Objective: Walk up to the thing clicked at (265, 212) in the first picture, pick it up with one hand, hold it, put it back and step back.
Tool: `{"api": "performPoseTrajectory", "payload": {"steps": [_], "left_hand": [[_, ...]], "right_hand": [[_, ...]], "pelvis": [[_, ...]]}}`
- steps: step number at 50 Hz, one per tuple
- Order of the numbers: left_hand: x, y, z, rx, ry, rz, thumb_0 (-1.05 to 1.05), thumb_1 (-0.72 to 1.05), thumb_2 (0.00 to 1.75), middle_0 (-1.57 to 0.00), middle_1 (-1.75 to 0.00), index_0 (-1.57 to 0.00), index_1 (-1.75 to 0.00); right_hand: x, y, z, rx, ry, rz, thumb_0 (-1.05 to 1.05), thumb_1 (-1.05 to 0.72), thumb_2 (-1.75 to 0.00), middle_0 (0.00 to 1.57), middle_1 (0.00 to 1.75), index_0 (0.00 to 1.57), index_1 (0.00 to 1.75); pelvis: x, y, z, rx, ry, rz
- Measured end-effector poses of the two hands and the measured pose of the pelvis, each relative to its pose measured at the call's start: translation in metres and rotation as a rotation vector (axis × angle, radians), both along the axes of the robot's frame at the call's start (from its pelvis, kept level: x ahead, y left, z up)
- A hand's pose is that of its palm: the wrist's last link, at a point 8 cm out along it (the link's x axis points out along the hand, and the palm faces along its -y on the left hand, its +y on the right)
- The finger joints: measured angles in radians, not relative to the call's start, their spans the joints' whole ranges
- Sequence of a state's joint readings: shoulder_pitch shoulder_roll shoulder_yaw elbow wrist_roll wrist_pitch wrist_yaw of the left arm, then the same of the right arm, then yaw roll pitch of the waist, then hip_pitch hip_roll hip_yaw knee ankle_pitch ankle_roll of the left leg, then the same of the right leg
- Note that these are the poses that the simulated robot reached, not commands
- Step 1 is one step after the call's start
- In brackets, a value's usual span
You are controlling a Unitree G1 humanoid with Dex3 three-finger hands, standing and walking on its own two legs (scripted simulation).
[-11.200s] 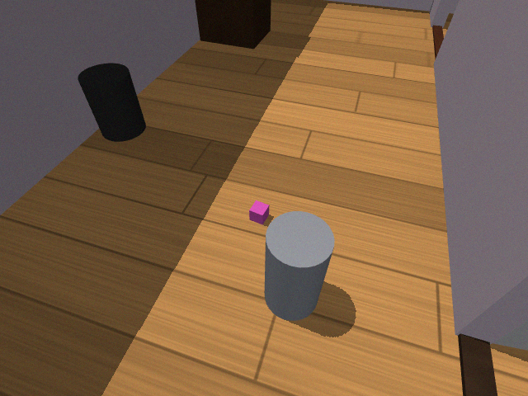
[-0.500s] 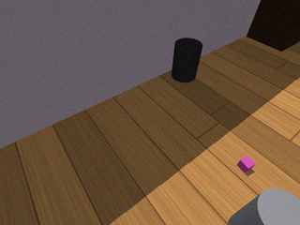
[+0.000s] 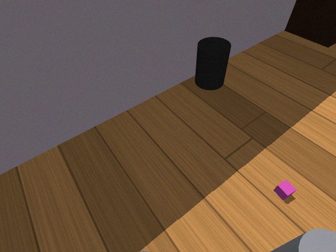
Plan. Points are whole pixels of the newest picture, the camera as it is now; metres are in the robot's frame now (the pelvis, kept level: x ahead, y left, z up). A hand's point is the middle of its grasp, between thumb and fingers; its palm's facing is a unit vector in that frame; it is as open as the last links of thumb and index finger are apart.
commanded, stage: walk up
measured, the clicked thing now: (284, 190) +0.59 -0.65 -0.74
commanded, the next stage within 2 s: none
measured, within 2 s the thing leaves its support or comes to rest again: neither
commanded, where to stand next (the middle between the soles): +0.28 +0.04 m, yaw -30 degrees
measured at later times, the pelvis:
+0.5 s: pelvis +0.17 +0.04 -0.01, yaw -15 degrees
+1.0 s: pelvis +0.24 +0.07 -0.03, yaw -26 degrees
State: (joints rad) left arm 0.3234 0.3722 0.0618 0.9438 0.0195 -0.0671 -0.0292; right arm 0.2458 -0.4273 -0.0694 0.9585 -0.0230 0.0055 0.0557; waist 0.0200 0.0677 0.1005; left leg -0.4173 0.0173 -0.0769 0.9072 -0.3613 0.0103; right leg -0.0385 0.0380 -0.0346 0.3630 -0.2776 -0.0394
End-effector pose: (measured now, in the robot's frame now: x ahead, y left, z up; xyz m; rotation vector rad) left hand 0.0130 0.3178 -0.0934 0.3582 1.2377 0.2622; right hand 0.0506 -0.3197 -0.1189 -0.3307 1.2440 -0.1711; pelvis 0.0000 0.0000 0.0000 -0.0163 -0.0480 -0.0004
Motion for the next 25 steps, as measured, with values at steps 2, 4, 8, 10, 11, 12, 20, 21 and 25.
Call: {"api": "performPoseTrajectory", "payload": {"steps": [2, 4, 8, 10, 11, 12, 20, 21, 25], "left_hand": [[0.007, 0.0, -0.002, -0.007, 0.024, -0.013, 0.01, 0.9, 0.89, -0.21, -0.3, -0.2, -0.3], [0.015, 0.001, -0.006, -0.019, 0.058, -0.034, 0.01, 0.9, 0.89, -0.21, -0.3, -0.2, -0.3], [0.045, 0.013, -0.02, -0.038, 0.099, -0.078, 0.01, 0.9, 0.89, -0.21, -0.3, -0.2, -0.3], [0.068, 0.023, -0.031, -0.039, 0.097, -0.103, 0.01, 0.9, 0.89, -0.21, -0.3, -0.2, -0.3], [0.082, 0.027, -0.035, -0.038, 0.091, -0.113, 0.01, 0.9, 0.89, -0.21, -0.3, -0.2, -0.3], [0.097, 0.029, -0.037, -0.036, 0.082, -0.127, 0.01, 0.9, 0.89, -0.21, -0.3, -0.2, -0.3], [0.219, 0.035, -0.012, -0.024, -0.028, -0.295, 0.01, 0.9, 0.89, -0.21, -0.3, -0.2, -0.3], [0.232, 0.035, -0.009, -0.015, -0.035, -0.314, 0.01, 0.9, 0.89, -0.21, -0.3, -0.2, -0.3], [0.282, 0.031, 0.004, 0.043, -0.056, -0.385, 0.01, 0.9, 0.89, -0.2, -0.3, -0.2, -0.3]], "right_hand": [[0.023, 0.004, 0.002, -0.001, -0.024, 0.009, 0.01, -0.9, -0.89, 0.2, 0.3, 0.2, 0.3], [0.05, 0.011, 0.004, 0.002, -0.071, 0.008, 0.01, -0.9, -0.89, 0.2, 0.3, 0.2, 0.3], [0.105, 0.029, 0.008, 0.003, -0.181, 0.009, 0.01, -0.9, -0.89, 0.2, 0.3, 0.2, 0.3], [0.129, 0.038, 0.009, -0.008, -0.238, 0.01, 0.01, -0.9, -0.89, 0.2, 0.3, 0.21, 0.3], [0.138, 0.042, 0.01, -0.016, -0.263, 0.01, 0.01, -0.9, -0.89, 0.2, 0.3, 0.21, 0.3], [0.144, 0.045, 0.011, -0.017, -0.285, 0.002, 0.01, -0.9, -0.89, 0.2, 0.3, 0.21, 0.3], [0.137, 0.053, 0.026, -0.002, -0.282, -0.131, 0.01, -0.9, -0.89, 0.21, 0.3, 0.21, 0.3], [0.133, 0.051, 0.025, -0.004, -0.27, -0.145, 0.01, -0.9, -0.89, 0.21, 0.3, 0.21, 0.3], [0.115, 0.038, 0.013, -0.009, -0.205, -0.22, 0.01, -0.9, -0.89, 0.21, 0.3, 0.21, 0.3]], "pelvis": [[0.011, 0.003, -0.001, -0.003, 0.002, -0.03], [0.024, 0.008, -0.002, -0.008, 0.003, -0.057], [0.056, 0.023, -0.011, -0.016, 0.005, -0.097], [0.074, 0.032, -0.02, -0.009, 0.001, -0.116], [0.081, 0.036, -0.023, 0.0, -0.005, -0.129], [0.086, 0.04, -0.024, 0.004, -0.009, -0.143], [0.136, 0.045, -0.007, 0.017, -0.008, -0.225], [0.142, 0.045, -0.006, 0.018, -0.007, -0.233], [0.167, 0.039, -0.009, 0.022, -0.005, -0.264]]}}
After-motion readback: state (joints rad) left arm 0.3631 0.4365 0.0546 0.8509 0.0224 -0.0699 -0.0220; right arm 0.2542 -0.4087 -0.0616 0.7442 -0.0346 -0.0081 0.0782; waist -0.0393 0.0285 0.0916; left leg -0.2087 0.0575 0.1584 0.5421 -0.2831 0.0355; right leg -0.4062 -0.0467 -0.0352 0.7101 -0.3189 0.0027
